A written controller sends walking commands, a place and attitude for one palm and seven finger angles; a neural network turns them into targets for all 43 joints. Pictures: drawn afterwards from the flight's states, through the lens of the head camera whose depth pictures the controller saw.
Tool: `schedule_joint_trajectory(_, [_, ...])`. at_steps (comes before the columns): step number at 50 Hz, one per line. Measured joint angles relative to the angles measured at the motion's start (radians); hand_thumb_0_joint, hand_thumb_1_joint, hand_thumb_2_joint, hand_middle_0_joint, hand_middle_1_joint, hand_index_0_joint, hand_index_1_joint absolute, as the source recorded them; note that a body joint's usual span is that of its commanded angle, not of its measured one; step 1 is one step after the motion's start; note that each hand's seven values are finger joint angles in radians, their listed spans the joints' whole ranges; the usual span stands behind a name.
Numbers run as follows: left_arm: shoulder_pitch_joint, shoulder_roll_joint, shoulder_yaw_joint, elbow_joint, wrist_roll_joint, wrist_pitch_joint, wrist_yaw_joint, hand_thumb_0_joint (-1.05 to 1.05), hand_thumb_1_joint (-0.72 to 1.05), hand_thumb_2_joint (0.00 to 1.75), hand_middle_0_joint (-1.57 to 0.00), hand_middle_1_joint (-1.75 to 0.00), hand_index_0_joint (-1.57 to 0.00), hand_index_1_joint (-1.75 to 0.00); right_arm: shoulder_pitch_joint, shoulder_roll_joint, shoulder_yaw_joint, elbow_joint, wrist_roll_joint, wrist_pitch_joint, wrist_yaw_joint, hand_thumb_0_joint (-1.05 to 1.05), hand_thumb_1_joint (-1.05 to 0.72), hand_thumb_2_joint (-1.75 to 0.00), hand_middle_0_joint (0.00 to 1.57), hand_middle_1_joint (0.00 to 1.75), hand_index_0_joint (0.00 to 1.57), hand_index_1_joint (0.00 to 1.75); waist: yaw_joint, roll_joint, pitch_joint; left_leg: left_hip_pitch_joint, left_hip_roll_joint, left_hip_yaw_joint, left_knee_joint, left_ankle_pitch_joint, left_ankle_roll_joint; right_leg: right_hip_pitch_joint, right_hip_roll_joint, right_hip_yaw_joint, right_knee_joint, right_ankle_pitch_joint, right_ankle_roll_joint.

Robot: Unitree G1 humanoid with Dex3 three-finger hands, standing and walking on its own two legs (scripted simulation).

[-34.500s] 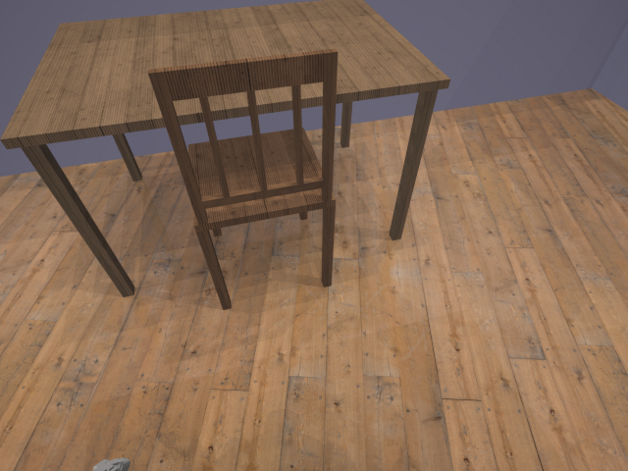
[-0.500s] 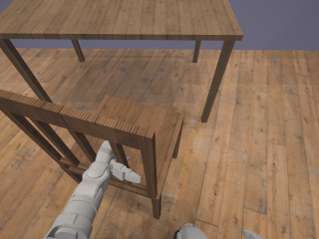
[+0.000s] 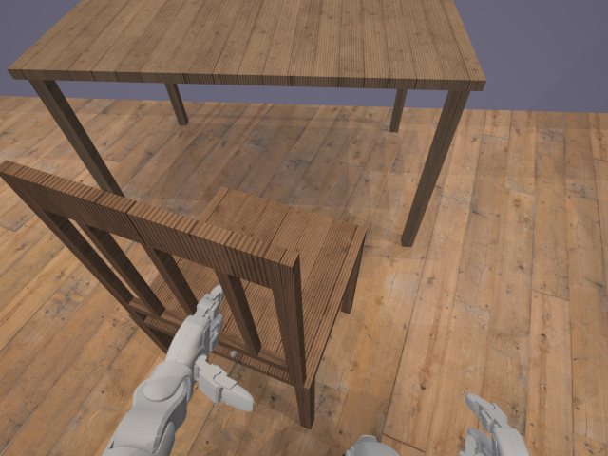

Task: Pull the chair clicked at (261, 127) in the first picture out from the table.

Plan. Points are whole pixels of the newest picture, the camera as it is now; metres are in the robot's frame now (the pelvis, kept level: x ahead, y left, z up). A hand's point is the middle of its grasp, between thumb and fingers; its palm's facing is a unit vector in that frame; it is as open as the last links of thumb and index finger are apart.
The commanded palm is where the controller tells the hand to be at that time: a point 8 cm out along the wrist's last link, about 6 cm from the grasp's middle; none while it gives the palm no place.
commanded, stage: draw the fingers out of the gap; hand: left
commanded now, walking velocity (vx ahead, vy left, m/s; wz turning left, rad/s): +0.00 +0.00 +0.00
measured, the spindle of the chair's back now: (183, 294) +0.36 +0.20 -0.05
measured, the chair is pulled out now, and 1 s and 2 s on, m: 0.46 0.46 0.46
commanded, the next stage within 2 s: draw the hand back to the body in 0.38 s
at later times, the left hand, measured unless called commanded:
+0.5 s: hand (217, 407) +0.20 +0.12 -0.04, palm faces -0.18 -0.98 -0.03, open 17.5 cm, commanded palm +0.19 +0.17 -0.01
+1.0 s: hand (147, 381) +0.20 +0.17 +0.07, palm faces +0.01 -1.00 -0.07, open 17.4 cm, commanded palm +0.17 +0.23 +0.08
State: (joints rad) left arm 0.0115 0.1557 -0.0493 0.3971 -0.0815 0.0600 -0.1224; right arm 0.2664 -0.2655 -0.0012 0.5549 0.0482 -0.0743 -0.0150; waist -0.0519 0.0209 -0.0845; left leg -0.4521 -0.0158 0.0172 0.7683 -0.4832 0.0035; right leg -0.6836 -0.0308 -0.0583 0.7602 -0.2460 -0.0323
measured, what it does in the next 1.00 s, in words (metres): stands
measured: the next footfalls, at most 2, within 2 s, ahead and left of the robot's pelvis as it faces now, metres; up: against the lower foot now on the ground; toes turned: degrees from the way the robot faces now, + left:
none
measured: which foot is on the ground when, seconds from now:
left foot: down 0.00-1.00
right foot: down 0.00-1.00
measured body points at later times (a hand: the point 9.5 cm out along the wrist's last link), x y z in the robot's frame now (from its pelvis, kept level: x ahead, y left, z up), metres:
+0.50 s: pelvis +0.01 +0.02 -0.01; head +0.04 +0.01 +0.44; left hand +0.20 +0.17 -0.03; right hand +0.17 -0.22 -0.08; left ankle -0.06 +0.12 -0.70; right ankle +0.08 -0.10 -0.70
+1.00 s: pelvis +0.01 +0.02 -0.02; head +0.05 +0.01 +0.43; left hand +0.20 +0.22 +0.08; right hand +0.19 -0.19 -0.11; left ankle -0.06 +0.12 -0.70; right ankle +0.08 -0.10 -0.70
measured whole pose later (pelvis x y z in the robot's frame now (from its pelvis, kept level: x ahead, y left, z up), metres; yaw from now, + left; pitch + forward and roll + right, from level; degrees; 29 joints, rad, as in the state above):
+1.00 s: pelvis +0.01 +0.02 -0.02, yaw +1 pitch +11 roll -1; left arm 0.60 0.22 0.01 -0.39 -0.20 -0.22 -0.09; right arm 0.25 -0.20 0.03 0.49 0.05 -0.12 -0.04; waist 0.00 0.05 -0.12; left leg -0.54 -0.02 -0.01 0.96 -0.61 0.03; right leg -0.76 -0.04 -0.08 0.91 -0.34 0.00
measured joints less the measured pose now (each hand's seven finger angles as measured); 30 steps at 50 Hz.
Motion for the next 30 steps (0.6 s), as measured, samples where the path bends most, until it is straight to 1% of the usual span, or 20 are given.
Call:
schedule_joint_trajectory(6, [0.052, 0.011, -0.034, -0.077, -0.004, 0.018, 0.003, -0.01, -0.54, 0.2, 0.0, 0.0, 0.0, 0.0, -0.024, 0.004, 0.015, -0.008, 0.0, -0.02, -0.014, 0.01, -0.9, -0.9, 0.2, 0.3, 0.2, 0.3, 0.008, 0.003, 0.006, -0.004, -0.004, -0.019, 0.023, -0.008, 0.002, 0.01, -0.008, -0.017, 0.009, -0.007, 0.002])
schedule_joint_trajectory(12, [0.105, 0.004, -0.059, -0.151, 0.004, 0.039, -0.002, -0.01, -0.54, 0.2, 0.0, 0.0, 0.0, 0.0, -0.025, 0.006, 0.023, -0.024, -0.004, -0.027, -0.013, 0.01, -0.9, -0.9, 0.2, 0.3, 0.2, 0.3, 0.006, 0.007, -0.008, -0.004, -0.008, -0.023, 0.035, -0.017, 0.006, 0.013, -0.013, -0.021, 0.018, -0.016, 0.007])
schedule_joint_trajectory(16, [0.18, -0.008, -0.073, -0.214, 0.012, 0.06, 0.002, -0.01, -0.54, 0.2, 0.0, 0.0, 0.0, 0.0, -0.015, 0.008, 0.026, -0.044, -0.008, -0.02, -0.008, 0.01, -0.9, -0.9, 0.2, 0.3, 0.2, 0.3, 0.004, 0.007, -0.019, -0.003, -0.01, -0.018, 0.042, -0.027, 0.011, 0.01, -0.015, -0.015, 0.03, -0.026, 0.012])
schedule_joint_trajectory(20, [0.264, -0.004, -0.086, -0.286, 0.023, 0.077, 0.015, -0.01, -0.53, 0.2, 0.0, 0.0, 0.0, 0.0, -0.003, 0.012, 0.028, -0.063, -0.011, -0.017, -0.009, 0.01, -0.9, -0.9, 0.2, 0.3, 0.2, 0.3, 0.005, 0.0, -0.019, -0.009, -0.011, -0.017, 0.058, -0.038, 0.015, 0.003, -0.016, -0.014, 0.045, -0.036, 0.015])
schedule_joint_trajectory(26, [0.387, 0.018, -0.093, -0.416, 0.03, 0.069, 0.033, -0.01, -0.53, 0.2, 0.0, 0.0, 0.0, 0.0, 0.013, 0.015, 0.027, -0.081, -0.013, -0.033, -0.017, 0.02, -0.9, -0.9, 0.2, 0.3, 0.2, 0.3, 0.005, 0.0, -0.02, -0.029, -0.01, -0.026, 0.089, -0.058, 0.02, -0.008, -0.017, -0.022, 0.061, -0.049, 0.02])
schedule_joint_trajectory(27, [0.407, 0.015, -0.09, -0.438, 0.004, 0.048, 0.038, -0.01, -0.53, 0.2, 0.0, 0.0, 0.0, 0.0, 0.014, 0.017, 0.026, -0.081, -0.014, -0.043, -0.018, 0.02, -0.9, -0.9, 0.2, 0.3, 0.2, 0.3, 0.005, 0.001, -0.023, -0.038, -0.01, -0.028, 0.098, -0.062, 0.02, -0.015, -0.018, -0.024, 0.067, -0.051, 0.021])
schedule_joint_trajectory(28, [0.426, 0.007, -0.086, -0.458, -0.021, 0.004, 0.045, -0.01, -0.53, 0.2, 0.0, 0.0, 0.0, 0.0, 0.014, 0.019, 0.023, -0.076, -0.016, -0.059, -0.019, 0.02, -0.9, -0.9, 0.2, 0.3, 0.2, 0.3, 0.006, -0.001, -0.027, -0.052, -0.01, -0.029, 0.111, -0.067, 0.021, -0.028, -0.019, -0.026, 0.077, -0.055, 0.022])
schedule_joint_trajectory(30, [0.453, -0.013, -0.078, -0.498, -0.052, -0.095, 0.057, -0.01, -0.54, 0.2, 0.0, 0.0, 0.0, 0.0, 0.01, 0.025, 0.018, -0.061, -0.018, -0.088, -0.015, 0.02, -0.9, -0.9, 0.2, 0.3, 0.2, 0.3, 0.014, -0.006, -0.032, -0.083, -0.01, -0.03, 0.145, -0.083, 0.021, -0.056, -0.019, -0.026, 0.103, -0.065, 0.023])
